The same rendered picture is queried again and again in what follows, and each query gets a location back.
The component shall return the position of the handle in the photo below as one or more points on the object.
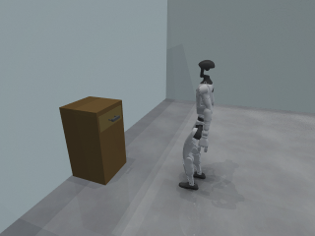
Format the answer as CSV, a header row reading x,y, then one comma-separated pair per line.
x,y
115,118

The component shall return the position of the cabinet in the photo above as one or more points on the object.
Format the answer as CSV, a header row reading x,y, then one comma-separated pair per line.
x,y
94,156

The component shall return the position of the drawer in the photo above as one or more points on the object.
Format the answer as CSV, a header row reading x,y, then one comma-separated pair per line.
x,y
103,121

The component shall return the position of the left robot forearm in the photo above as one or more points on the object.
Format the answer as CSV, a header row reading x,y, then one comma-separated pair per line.
x,y
207,122

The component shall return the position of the humanoid robot head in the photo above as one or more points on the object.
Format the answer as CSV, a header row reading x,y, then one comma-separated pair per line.
x,y
206,65

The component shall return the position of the robot left hand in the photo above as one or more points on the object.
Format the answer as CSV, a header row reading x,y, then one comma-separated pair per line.
x,y
204,143

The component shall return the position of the left robot upper arm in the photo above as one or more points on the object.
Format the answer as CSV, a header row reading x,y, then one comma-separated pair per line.
x,y
205,94

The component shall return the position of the left robot thigh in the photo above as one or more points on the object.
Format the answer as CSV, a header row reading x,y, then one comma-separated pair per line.
x,y
193,136

